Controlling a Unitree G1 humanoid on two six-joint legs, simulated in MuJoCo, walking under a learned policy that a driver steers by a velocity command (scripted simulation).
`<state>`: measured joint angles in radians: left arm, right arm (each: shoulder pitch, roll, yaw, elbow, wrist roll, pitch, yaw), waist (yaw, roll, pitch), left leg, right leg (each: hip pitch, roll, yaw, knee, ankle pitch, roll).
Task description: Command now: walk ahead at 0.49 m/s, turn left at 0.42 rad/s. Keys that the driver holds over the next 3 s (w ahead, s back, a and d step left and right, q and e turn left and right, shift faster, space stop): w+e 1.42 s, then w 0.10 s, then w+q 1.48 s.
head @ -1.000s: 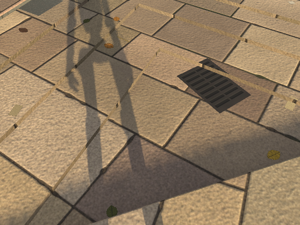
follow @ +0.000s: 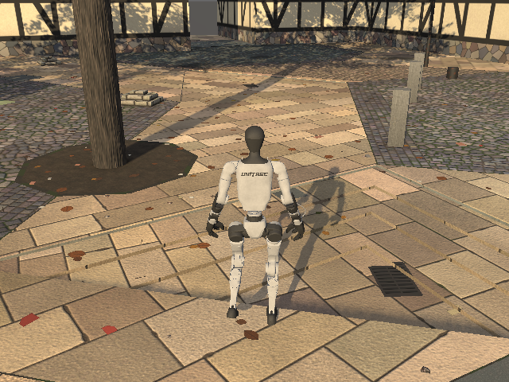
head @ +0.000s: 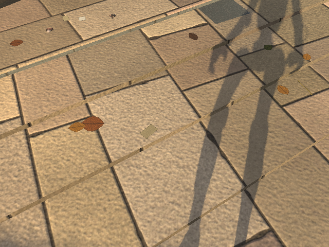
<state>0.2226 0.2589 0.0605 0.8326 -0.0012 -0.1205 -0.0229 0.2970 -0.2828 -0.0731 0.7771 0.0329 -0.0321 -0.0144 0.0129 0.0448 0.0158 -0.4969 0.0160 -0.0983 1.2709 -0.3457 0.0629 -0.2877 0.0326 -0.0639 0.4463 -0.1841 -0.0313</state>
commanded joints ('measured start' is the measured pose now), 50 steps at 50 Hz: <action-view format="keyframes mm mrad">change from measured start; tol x32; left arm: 1 9 88 17 -21 -10 -25 -9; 24 463 -55 -22 -24 -46 44 17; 40 -220 1 -11 -208 -26 138 -11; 46 307 214 100 -25 -58 158 -10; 50 109 125 23 -100 -14 76 -29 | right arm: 1 72 -26 -11 -59 3 10 -1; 13 -418 -73 0 -218 -10 -96 77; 24 336 -285 -85 129 -34 -48 81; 31 -136 -11 4 121 -60 -84 40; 50 -195 -70 4 -102 13 -110 29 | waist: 1 -29 -103 8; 21 -25 -34 -55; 24 -74 480 -375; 44 97 85 -4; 47 80 -463 -81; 50 21 -152 -52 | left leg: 1 -102 105 -56 -100 66 8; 14 -440 150 -79 -649 341 -35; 20 172 107 -11 -905 652 -53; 23 1010 257 -118 -551 591 -9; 27 588 443 -468 -987 133 99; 31 184 216 -39 -998 108 24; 41 449 278 138 -1039 256 106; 45 261 220 269 -457 755 59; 47 -406 -21 197 405 -305 -40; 50 -467 42 45 205 -51 3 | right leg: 1 58 -270 280 -305 92 -214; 13 474 -334 406 -24 -66 -215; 19 61 -216 332 192 -279 -103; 24 -618 -69 266 1316 -587 54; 27 -721 -99 156 1429 -311 39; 34 -412 -118 153 604 237 76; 44 -23 -40 -98 332 -210 -33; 46 492 -55 18 223 -57 -103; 50 315 -342 670 -228 -285 -259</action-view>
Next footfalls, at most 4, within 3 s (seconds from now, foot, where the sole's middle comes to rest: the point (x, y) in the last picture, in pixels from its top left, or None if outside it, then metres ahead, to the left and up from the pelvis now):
0.42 left None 0.41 0.25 -0.88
0.88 right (189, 234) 0.58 -0.06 -0.88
1.36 left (184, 167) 0.92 -0.05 -0.87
1.82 right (251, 170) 0.90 -0.38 -0.87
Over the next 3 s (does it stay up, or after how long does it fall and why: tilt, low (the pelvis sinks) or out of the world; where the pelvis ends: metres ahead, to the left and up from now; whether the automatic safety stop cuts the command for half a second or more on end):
stays up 1.35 -0.49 -0.10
